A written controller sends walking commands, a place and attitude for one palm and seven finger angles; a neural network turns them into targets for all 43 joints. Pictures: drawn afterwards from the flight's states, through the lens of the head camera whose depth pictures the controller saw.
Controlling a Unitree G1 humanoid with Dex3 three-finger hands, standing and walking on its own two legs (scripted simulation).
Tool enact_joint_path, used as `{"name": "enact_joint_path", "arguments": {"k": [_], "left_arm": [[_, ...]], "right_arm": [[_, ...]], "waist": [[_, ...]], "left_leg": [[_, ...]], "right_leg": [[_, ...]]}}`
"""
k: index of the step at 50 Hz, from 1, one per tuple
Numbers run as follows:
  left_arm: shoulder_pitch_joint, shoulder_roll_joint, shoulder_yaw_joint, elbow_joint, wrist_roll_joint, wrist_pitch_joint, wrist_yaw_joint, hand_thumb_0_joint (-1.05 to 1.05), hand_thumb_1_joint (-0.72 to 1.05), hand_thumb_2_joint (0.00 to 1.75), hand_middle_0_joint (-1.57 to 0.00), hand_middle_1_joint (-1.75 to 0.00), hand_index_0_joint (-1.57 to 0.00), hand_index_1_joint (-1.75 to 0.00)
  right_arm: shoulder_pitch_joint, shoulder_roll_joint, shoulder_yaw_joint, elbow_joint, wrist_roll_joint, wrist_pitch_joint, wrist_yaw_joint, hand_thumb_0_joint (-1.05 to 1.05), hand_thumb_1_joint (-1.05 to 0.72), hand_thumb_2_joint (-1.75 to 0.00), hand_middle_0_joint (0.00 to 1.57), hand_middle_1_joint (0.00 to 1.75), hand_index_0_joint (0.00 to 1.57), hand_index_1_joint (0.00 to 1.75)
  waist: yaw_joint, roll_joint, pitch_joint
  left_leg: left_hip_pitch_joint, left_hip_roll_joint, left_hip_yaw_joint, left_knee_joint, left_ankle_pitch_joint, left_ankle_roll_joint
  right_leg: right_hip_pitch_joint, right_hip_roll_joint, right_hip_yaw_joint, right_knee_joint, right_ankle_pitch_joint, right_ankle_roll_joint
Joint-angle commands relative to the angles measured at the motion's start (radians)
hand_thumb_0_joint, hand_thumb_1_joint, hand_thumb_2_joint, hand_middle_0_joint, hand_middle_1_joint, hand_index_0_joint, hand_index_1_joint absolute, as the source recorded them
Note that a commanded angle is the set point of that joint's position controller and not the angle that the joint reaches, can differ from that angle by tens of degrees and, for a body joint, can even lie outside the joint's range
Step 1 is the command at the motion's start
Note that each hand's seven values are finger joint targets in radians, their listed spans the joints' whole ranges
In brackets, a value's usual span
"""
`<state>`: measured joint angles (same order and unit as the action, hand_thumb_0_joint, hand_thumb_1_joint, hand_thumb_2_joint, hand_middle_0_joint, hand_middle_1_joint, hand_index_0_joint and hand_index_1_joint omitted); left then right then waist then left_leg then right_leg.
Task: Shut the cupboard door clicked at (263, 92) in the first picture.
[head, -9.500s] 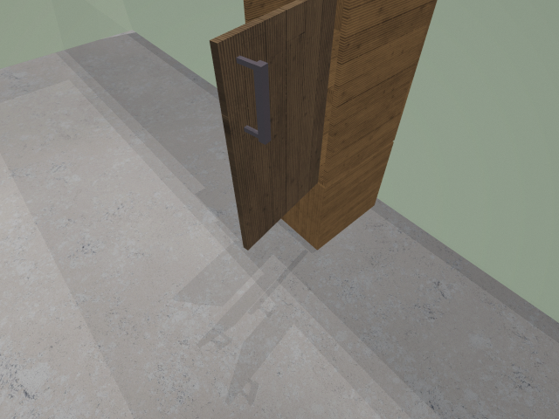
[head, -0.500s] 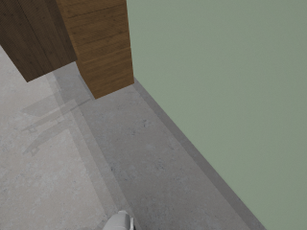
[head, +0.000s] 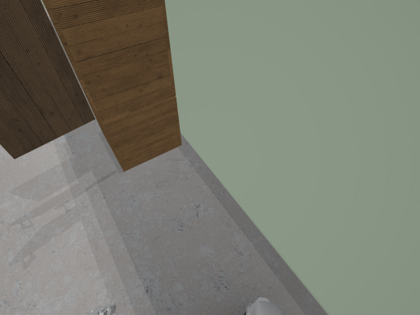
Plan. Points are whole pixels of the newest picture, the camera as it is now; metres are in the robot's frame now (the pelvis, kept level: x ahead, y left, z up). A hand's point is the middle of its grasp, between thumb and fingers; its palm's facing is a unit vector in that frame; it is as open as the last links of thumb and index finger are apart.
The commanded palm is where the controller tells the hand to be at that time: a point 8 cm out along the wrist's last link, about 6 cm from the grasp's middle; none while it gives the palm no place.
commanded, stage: walk to a spot facing it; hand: left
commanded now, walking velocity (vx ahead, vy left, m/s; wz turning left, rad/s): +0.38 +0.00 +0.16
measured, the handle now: out of the picture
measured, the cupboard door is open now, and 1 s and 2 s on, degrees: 100 100 100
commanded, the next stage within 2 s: turn to face it in 0.38 s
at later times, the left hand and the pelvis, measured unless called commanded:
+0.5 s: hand (133, 305) +0.17 +0.18 -0.19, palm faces +0.24 -0.95 -0.19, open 7.3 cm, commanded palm none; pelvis +0.25 +0.01 -0.02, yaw +12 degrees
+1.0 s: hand (123, 192) +0.45 +0.26 -0.16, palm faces +0.40 -0.89 -0.22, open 7.4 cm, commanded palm none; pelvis +0.39 +0.03 +0.00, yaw +25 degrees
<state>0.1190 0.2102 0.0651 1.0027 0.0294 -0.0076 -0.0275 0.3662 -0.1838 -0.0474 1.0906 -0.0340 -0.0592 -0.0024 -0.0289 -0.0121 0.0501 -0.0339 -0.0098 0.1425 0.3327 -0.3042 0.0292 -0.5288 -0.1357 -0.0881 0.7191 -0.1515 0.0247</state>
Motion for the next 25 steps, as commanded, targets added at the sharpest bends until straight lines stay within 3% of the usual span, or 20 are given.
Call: {"name": "enact_joint_path", "arguments": {"k": [1, 2, 3, 4, 5, 6, 7, 8, 9, 10, 11, 13, 14, 15, 20, 22, 23, 24, 25], "left_arm": [[-0.037, 0.040, -0.002, -0.076, -0.004, -0.034, -0.012, 0.00, 0.90, 0.90, -0.20, -0.30, -0.20, -0.30], [0.050, 0.063, 0.005, -0.052, -0.002, -0.040, -0.010, 0.00, 0.90, 0.90, -0.20, -0.30, -0.20, -0.30], [0.208, 0.114, 0.022, -0.003, 0.001, -0.055, -0.005, 0.00, 0.90, 0.90, -0.20, -0.30, -0.20, -0.30], [0.384, 0.219, 0.052, 0.046, 0.006, -0.065, 0.009, 0.00, 0.90, 0.90, -0.20, -0.30, -0.20, -0.30], [0.407, 0.253, 0.049, 0.052, -0.013, -0.057, 0.017, 0.00, 0.90, 0.90, -0.20, -0.30, -0.20, -0.30], [0.333, 0.207, 0.044, 0.036, -0.013, -0.060, 0.026, 0.00, 0.90, 0.90, -0.20, -0.30, -0.20, -0.30], [0.261, 0.154, 0.028, 0.017, -0.014, -0.062, 0.031, 0.00, 0.90, 0.90, -0.20, -0.30, -0.20, -0.30], [0.205, 0.106, 0.011, 0.004, -0.016, -0.069, 0.032, 0.00, 0.90, 0.90, -0.20, -0.30, -0.20, -0.30], [0.177, 0.073, 0.002, 0.001, -0.013, -0.077, 0.032, 0.00, 0.90, 0.90, -0.20, -0.30, -0.20, -0.30], [0.166, 0.065, 0.000, 0.004, -0.008, -0.083, 0.035, 0.00, 0.90, 0.90, -0.20, -0.30, -0.20, -0.30], [0.163, 0.051, -0.003, 0.008, -0.008, -0.089, 0.034, 0.00, 0.90, 0.90, -0.20, -0.30, -0.20, -0.30], [0.168, 0.051, -0.006, 0.026, -0.009, -0.098, 0.033, 0.00, 0.90, 0.90, -0.20, -0.30, -0.20, -0.30], [0.179, 0.031, 0.003, 0.024, -0.006, -0.100, 0.035, 0.00, 0.90, 0.90, -0.20, -0.30, -0.20, -0.30], [0.189, 0.049, 0.000, 0.033, -0.005, -0.101, 0.035, 0.00, 0.90, 0.90, -0.20, -0.30, -0.20, -0.30], [0.227, 0.105, 0.005, 0.054, -0.003, -0.089, 0.036, 0.00, 0.90, 0.90, -0.20, -0.30, -0.20, -0.30], [0.211, 0.138, 0.011, 0.042, -0.005, -0.085, 0.035, 0.00, 0.90, 0.90, -0.20, -0.30, -0.20, -0.30], [0.193, 0.156, 0.016, 0.034, -0.009, -0.082, 0.034, 0.00, 0.90, 0.90, -0.20, -0.30, -0.20, -0.30], [0.187, 0.156, 0.012, 0.023, -0.014, -0.076, 0.031, 0.00, 0.90, 0.90, -0.20, -0.30, -0.20, -0.30], [0.214, 0.110, 0.011, -0.012, -0.022, -0.067, 0.021, 0.00, 0.90, 0.90, -0.20, -0.30, -0.20, -0.30]], "right_arm": [[0.046, -0.138, -0.021, -0.022, -0.002, -0.011, -0.008, 0.00, -0.90, -0.90, 0.20, 0.30, 0.20, 0.30], [0.042, -0.135, -0.020, -0.018, 0.002, -0.008, -0.008, 0.00, -0.90, -0.90, 0.20, 0.30, 0.20, 0.30], [0.032, -0.122, -0.017, -0.023, 0.012, -0.010, -0.005, 0.00, -0.90, -0.90, 0.20, 0.30, 0.20, 0.30], [0.057, -0.075, -0.011, -0.044, 0.025, -0.015, 0.002, 0.00, -0.90, -0.90, 0.20, 0.30, 0.20, 0.30], [0.016, -0.079, -0.012, -0.075, 0.028, -0.007, 0.003, 0.00, -0.90, -0.90, 0.20, 0.30, 0.20, 0.30], [-0.048, -0.080, -0.019, -0.074, 0.024, -0.004, 0.002, 0.00, -0.90, -0.90, 0.20, 0.30, 0.20, 0.30], [-0.093, -0.075, -0.021, -0.086, 0.021, 0.000, 0.002, 0.00, -0.90, -0.90, 0.20, 0.30, 0.20, 0.30], [-0.097, -0.052, -0.018, -0.075, 0.017, 0.012, 0.005, 0.00, -0.90, -0.90, 0.20, 0.30, 0.20, 0.30], [-0.069, -0.029, -0.014, -0.062, 0.013, 0.024, 0.009, 0.00, -0.90, -0.90, 0.20, 0.30, 0.20, 0.30], [-0.038, -0.015, -0.016, -0.050, 0.013, 0.032, 0.015, 0.00, -0.90, -0.90, 0.20, 0.30, 0.20, 0.30], [-0.035, -0.005, -0.016, -0.045, 0.010, 0.040, 0.020, 0.00, -0.90, -0.90, 0.20, 0.30, 0.20, 0.30], [-0.062, 0.008, -0.015, -0.055, 0.010, 0.047, 0.030, 0.00, -0.90, -0.90, 0.20, 0.30, 0.20, 0.30], [-0.086, 0.021, -0.017, -0.069, 0.006, 0.048, 0.035, 0.00, -0.90, -0.90, 0.20, 0.30, 0.20, 0.30], [-0.114, 0.026, -0.015, -0.082, 0.009, 0.046, 0.042, 0.00, -0.90, -0.90, 0.20, 0.30, 0.20, 0.30], [-0.262, -0.009, -0.012, -0.154, 0.009, 0.039, 0.060, 0.00, -0.90, -0.90, 0.20, 0.30, 0.20, 0.30], [-0.235, -0.041, -0.015, -0.164, 0.007, 0.035, 0.056, 0.00, -0.90, -0.90, 0.20, 0.30, 0.20, 0.30], [-0.160, -0.069, -0.020, -0.152, 0.003, 0.032, 0.050, 0.00, -0.90, -0.90, 0.20, 0.30, 0.20, 0.30], [-0.030, -0.115, -0.031, -0.120, -0.005, 0.031, 0.041, 0.00, -0.90, -0.90, 0.20, 0.30, 0.20, 0.30], [0.092, -0.246, -0.060, -0.106, -0.016, 0.028, 0.026, 0.00, -0.90, -0.90, 0.20, 0.30, 0.20, 0.30]], "waist": [[0.019, 0.097, 0.040], [0.061, 0.061, -0.002], [0.130, -0.019, -0.090], [0.179, -0.255, -0.226], [0.169, -0.257, -0.205], [0.154, -0.230, -0.147], [0.118, -0.144, -0.077], [0.078, -0.096, -0.044], [0.047, -0.096, -0.028], [0.027, -0.123, -0.031], [0.017, -0.109, -0.019], [0.006, -0.108, 0.006], [0.011, -0.098, 0.016], [0.015, -0.102, 0.019], [0.048, -0.122, 0.036], [0.013, -0.118, 0.022], [-0.032, -0.101, -0.024], [-0.093, -0.038, -0.104], [-0.131, 0.229, -0.234]], "left_leg": [[-0.094, 0.258, -0.141, -0.045, 0.291, 0.112], [-0.120, 0.221, -0.118, 0.076, 0.355, 0.089], [-0.248, 0.159, -0.077, 0.303, 0.372, 0.053], [-0.493, 0.031, 0.007, 0.633, 0.057, 0.003], [-0.608, 0.010, -0.079, 0.879, -0.288, -0.002], [-0.657, 0.070, -0.155, 0.972, -0.207, 0.002], [-0.673, 0.113, -0.175, 0.971, -0.114, -0.005], [-0.623, 0.139, -0.180, 0.923, -0.039, -0.016], [-0.584, 0.146, -0.165, 0.878, 0.000, -0.027], [-0.549, 0.150, -0.151, 0.819, 0.009, -0.034], [-0.544, 0.146, -0.130, 0.771, 0.032, -0.044], [-0.549, 0.138, -0.100, 0.674, 0.085, -0.054], [-0.550, 0.137, -0.084, 0.612, 0.103, -0.055], [-0.548, 0.130, -0.070, 0.556, 0.117, -0.053], [-0.527, 0.093, -0.015, 0.373, 0.097, -0.024], [-0.434, 0.050, 0.026, 0.322, 0.053, 0.001], [-0.305, 0.013, 0.047, 0.273, 0.064, 0.016], [-0.074, 0.003, 0.028, 0.205, 0.129, 0.035], [0.159, 0.238, -0.312, 0.169, 0.262, 0.124]], "right_leg": [[0.175, 0.049, -0.043, -0.124, -0.017, -0.016], [0.317, 0.073, -0.055, -0.183, -0.011, -0.028], [0.586, 0.027, 0.024, -0.211, -0.021, -0.064], [0.856, -0.248, 0.362, -0.307, -0.016, -0.155], [0.815, -0.379, 0.535, -0.426, -0.008, -0.222], [0.710, -0.348, 0.490, -0.436, -0.037, -0.206], [0.604, -0.325, 0.381, -0.446, -0.012, -0.182], [0.495, -0.281, 0.249, -0.472, 0.028, -0.145], [0.425, -0.257, 0.159, -0.495, 0.064, -0.128], [0.397, -0.237, 0.095, -0.507, 0.070, -0.119], [0.377, -0.223, 0.048, -0.520, 0.097, -0.119], [0.374, -0.200, -0.023, -0.539, 0.125, -0.116], [0.381, -0.195, -0.048, -0.536, 0.143, -0.116], [0.401, -0.190, -0.076, -0.530, 0.177, -0.111], [0.509, -0.223, -0.109, -0.468, 0.275, -0.100], [0.519, -0.231, -0.149, -0.364, 0.466, -0.092], [0.495, -0.216, -0.179, -0.231, 0.564, -0.075], [0.387, -0.182, -0.199, -0.008, 0.536, -0.043], [0.149, -0.045, -0.218, 0.322, 0.104, 0.020]]}}
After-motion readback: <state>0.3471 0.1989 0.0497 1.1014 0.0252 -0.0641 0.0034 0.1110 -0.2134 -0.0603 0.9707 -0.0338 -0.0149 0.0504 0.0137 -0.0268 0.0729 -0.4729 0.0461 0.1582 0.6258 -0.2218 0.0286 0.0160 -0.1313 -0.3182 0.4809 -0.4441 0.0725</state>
